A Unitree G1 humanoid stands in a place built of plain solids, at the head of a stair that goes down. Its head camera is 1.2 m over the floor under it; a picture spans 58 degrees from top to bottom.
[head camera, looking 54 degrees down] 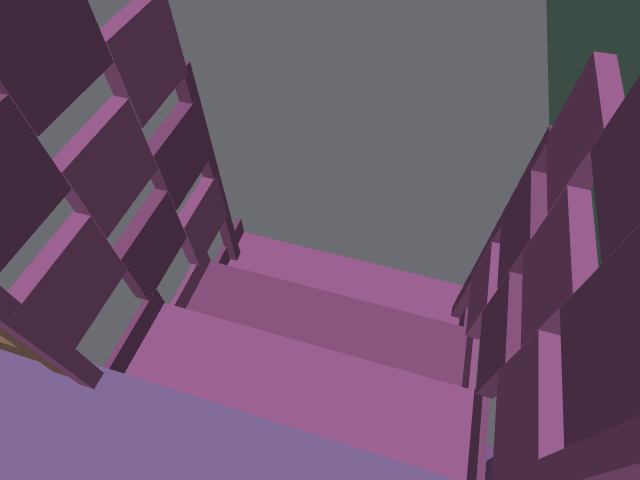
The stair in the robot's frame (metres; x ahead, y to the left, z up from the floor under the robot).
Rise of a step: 0.17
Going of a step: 0.30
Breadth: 1.12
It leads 17 degrees to the right of straight ahead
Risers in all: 4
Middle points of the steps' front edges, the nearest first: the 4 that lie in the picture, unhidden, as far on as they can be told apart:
0.28 0.12 0.00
0.57 0.03 -0.17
0.86 -0.05 -0.34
1.15 -0.14 -0.52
